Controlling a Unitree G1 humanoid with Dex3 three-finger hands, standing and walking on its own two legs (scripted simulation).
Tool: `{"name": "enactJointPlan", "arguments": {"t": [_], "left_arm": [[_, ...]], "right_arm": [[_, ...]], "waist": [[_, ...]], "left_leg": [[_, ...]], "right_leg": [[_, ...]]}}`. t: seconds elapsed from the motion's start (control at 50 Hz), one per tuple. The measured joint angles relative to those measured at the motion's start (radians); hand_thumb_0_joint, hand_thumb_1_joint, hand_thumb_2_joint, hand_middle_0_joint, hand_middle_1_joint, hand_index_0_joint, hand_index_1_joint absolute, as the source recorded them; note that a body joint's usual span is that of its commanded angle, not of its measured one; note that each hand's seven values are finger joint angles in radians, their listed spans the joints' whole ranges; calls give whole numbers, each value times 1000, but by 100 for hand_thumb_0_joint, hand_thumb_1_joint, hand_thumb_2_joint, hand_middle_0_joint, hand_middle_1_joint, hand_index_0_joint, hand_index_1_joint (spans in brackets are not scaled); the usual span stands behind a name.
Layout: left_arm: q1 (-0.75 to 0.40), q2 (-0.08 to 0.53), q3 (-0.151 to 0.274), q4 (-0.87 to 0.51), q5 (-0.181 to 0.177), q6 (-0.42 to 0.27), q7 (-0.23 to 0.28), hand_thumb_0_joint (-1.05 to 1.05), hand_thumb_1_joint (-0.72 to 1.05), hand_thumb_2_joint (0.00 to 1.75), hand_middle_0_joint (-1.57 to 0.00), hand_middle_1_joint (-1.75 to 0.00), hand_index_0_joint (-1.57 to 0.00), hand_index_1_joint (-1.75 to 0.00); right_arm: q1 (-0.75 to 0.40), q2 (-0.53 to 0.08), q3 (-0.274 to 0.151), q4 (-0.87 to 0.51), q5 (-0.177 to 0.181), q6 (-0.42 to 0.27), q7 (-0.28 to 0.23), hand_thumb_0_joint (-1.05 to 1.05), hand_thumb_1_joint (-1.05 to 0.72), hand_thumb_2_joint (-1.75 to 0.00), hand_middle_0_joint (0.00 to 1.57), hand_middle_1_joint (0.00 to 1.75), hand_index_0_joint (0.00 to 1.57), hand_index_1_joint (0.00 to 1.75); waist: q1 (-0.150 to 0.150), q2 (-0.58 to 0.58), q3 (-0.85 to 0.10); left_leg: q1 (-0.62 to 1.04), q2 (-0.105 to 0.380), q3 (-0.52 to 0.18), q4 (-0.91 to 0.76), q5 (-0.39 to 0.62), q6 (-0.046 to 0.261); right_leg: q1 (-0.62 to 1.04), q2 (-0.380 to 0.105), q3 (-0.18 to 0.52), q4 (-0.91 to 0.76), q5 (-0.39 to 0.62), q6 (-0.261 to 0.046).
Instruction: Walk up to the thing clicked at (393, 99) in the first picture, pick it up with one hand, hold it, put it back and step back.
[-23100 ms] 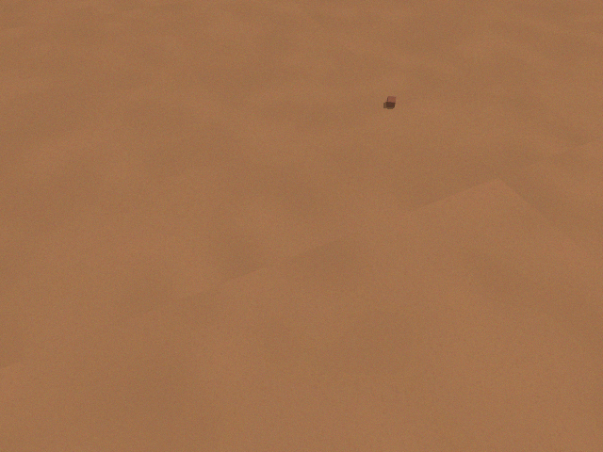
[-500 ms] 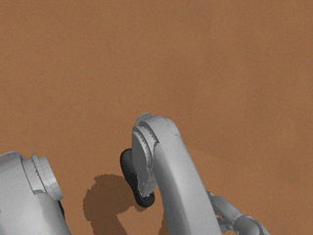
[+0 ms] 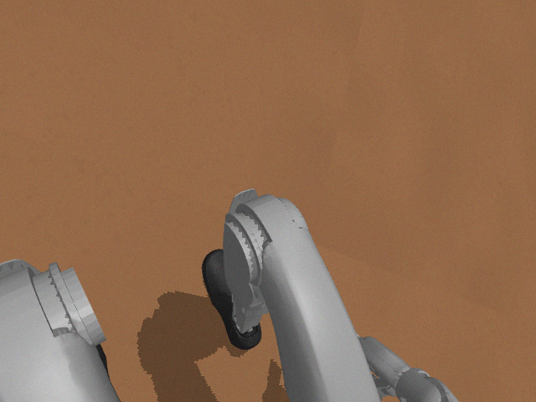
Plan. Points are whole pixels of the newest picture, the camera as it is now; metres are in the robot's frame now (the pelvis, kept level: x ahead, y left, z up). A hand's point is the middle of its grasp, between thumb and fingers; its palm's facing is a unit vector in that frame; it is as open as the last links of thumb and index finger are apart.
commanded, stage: close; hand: left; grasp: from above
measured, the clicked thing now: out of the picture +0.43 +0.39 -0.29
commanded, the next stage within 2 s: settle in 1.50 s
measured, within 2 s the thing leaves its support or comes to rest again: leaves its support in 1.90 s
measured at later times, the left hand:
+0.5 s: hand out of the picture +0.41 +0.38 -0.25, palm faces -0.41 -0.23 -0.88, open 13.0 cm
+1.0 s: hand out of the picture +0.42 +0.38 -0.25, palm faces -0.40 -0.23 -0.89, open 10.9 cm
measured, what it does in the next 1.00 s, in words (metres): stands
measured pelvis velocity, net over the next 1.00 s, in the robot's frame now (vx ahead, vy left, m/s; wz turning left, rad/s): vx -0.01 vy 0.00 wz -0.01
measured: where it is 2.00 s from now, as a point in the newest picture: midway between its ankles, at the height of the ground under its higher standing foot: (172, 351)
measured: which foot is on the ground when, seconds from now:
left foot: down 0.00-1.00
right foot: down 0.00-1.00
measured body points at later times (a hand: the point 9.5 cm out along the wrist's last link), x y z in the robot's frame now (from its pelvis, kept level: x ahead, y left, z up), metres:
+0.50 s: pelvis -0.01 +0.00 +0.00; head +0.28 +0.14 +0.32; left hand +0.43 +0.39 -0.20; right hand +0.06 -0.26 -0.05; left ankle +0.06 +0.13 -0.27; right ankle +0.12 -0.13 -0.27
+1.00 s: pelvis -0.01 +0.00 +0.00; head +0.27 +0.14 +0.32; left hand +0.44 +0.39 -0.20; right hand +0.06 -0.25 -0.05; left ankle +0.06 +0.13 -0.27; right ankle +0.12 -0.13 -0.27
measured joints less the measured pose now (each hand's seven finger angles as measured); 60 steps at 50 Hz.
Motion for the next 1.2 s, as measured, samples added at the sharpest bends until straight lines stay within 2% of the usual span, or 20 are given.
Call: {"name": "enactJointPlan", "arguments": {"t": [0.18, 0.3, 0.46, 0.62, 0.7, 0.76, 0.9, 1.06, 1.2], "left_arm": [[-9, 7, 10, 21, 19, 7, 23, 0, -49, 98, -14, -88, -11, -91], [-24, 20, 3, 46, 0, 23, 11, 0, -42, 93, -18, -86, -16, -88], [-5, 33, 2, 28, -12, 3, -11, 0, -32, 85, -25, -82, -24, -83], [4, 17, -1, 5, 10, -20, 6, 0, -24, 79, -31, -76, -30, -77], [-9, 19, -2, 5, 24, -11, 23, 0, -20, 76, -35, -73, -34, -74], [-23, 21, -9, 15, 20, 5, 30, 0, -16, 74, -38, -71, -37, -72], [-26, 24, -6, 29, 1, 34, 6, 0, -7, 66, -44, -65, -44, -65], [0, 39, 3, 8, -18, 14, -25, 0, 5, 57, -53, -57, -53, -57], [15, 30, -2, -2, -3, -18, -20, 0, 16, 50, -61, -52, -62, -51]], "right_arm": [[-15, -10, 0, -13, 0, 5, 0, 0, -89, -90, 20, 30, 20, 30], [-12, -21, 1, -24, 4, 1, -9, 0, -89, -90, 20, 30, 20, 30], [-4, -20, 10, -23, 1, 17, -23, 0, -89, -90, 20, 30, 20, 30], [-7, -10, 16, -14, -1, 22, -21, 0, -88, -90, 20, 30, 20, 30], [-19, -9, 13, -18, -5, 18, -20, 0, -88, -90, 20, 30, 20, 30], [-27, -9, 9, -23, -6, 15, -22, 0, -88, -90, 20, 30, 20, 30], [-25, -14, 8, -33, 3, 6, -19, 0, -88, -90, 20, 30, 20, 30], [-9, -16, 19, -31, 7, 17, -22, 0, -88, -90, 20, 30, 20, 30], [-6, -10, 26, -26, -1, 31, -24, 0, -88, -90, 20, 30, 20, 30]], "waist": [[-10, 6, 0], [-17, 6, 7], [-12, -2, 18], [-3, -12, 9], [-6, -11, 8], [-10, -8, 9], [-16, 0, 8], [-10, -9, 16], [0, -14, 17]], "left_leg": [[1, 2, -2, -3, 10, 2], [-3, 6, 5, -8, 23, 8], [4, 8, 4, -15, 20, 6], [11, 5, -6, -10, 12, -2], [6, 3, -7, -7, 15, 1], [1, 4, -3, -7, 19, 6], [-3, 8, 4, -11, 20, 12], [3, 7, 2, -10, 19, 8], [5, 3, -4, -6, 22, 5]], "right_leg": [[1, 3, -2, -6, 13, 2], [-5, 5, 3, -9, 25, 1], [1, 5, 1, -18, 25, 3], [8, 3, -6, -14, 19, 1], [6, 3, -7, -13, 21, 1], [3, 4, -4, -14, 24, 3], [-1, 4, 0, -18, 25, 0], [3, 4, -1, -16, 25, 5], [7, 2, -6, -13, 26, -1]]}}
